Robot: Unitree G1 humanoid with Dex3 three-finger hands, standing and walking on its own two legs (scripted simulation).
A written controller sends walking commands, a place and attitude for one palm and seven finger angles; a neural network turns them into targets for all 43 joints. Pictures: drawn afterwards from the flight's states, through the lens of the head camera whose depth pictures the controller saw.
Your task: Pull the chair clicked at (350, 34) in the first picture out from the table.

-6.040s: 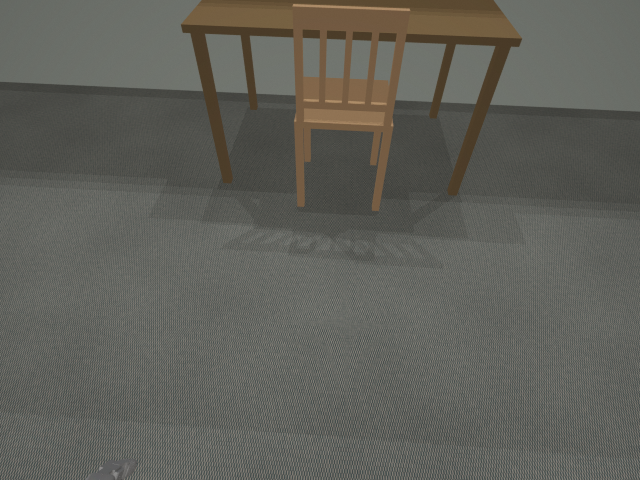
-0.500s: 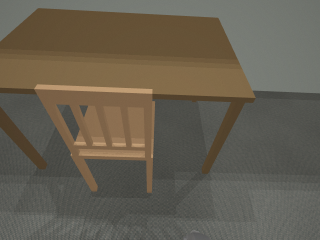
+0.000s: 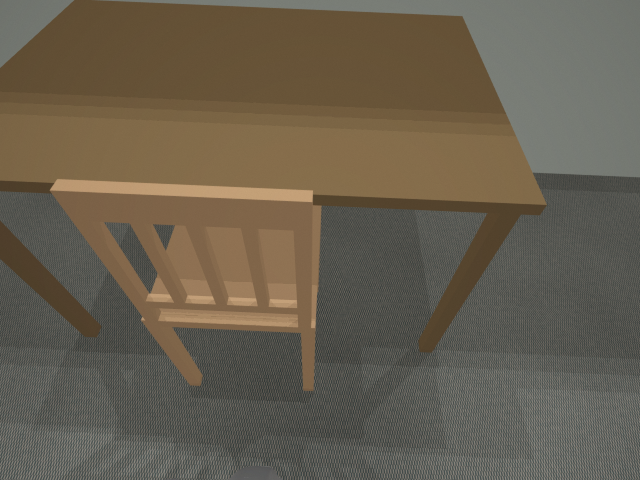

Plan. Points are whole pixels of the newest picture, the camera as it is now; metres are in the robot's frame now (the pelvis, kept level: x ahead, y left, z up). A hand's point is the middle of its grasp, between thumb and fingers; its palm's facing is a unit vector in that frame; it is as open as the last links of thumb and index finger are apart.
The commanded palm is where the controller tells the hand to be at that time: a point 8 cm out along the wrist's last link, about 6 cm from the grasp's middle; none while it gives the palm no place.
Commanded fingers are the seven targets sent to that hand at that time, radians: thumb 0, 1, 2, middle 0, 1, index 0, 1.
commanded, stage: come to a stop and stand still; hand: left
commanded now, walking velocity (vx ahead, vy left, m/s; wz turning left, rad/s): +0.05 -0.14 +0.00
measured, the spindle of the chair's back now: (210, 266) +0.46 +0.23 -0.11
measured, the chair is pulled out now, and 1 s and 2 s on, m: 0.00 0.00 0.00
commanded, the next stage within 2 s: look again from close up in 1.14 s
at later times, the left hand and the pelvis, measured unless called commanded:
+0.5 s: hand out of the picture -0.04 +0.22 -0.17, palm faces -0.03 -0.98 -0.18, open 7.4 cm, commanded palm none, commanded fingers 0.00 0.90 0.90 -0.20 -0.30 -0.20 -0.30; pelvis -0.04 +0.03 +0.02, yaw -3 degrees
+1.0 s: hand out of the picture -0.09 +0.10 -0.17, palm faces +0.05 -0.98 -0.18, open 7.3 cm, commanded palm none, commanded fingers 0.00 0.90 0.90 -0.20 -0.30 -0.20 -0.30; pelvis -0.08 -0.06 +0.01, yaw +0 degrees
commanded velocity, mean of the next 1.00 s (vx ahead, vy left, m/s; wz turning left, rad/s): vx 0.02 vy -0.08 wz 0.00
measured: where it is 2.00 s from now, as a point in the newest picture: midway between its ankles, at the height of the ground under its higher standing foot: outside the picture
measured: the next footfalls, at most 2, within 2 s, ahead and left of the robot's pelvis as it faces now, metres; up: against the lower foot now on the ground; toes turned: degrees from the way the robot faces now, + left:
left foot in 0.04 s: +0.05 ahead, +0.12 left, +0.00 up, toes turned +3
right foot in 0.66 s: -0.04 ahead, -0.13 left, +0.00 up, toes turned -3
